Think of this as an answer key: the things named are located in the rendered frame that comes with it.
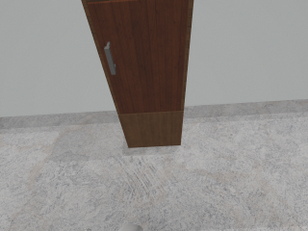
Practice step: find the handle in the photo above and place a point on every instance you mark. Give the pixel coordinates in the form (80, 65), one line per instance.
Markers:
(109, 57)

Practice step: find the cupboard door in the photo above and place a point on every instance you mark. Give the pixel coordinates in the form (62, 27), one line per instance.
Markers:
(148, 43)

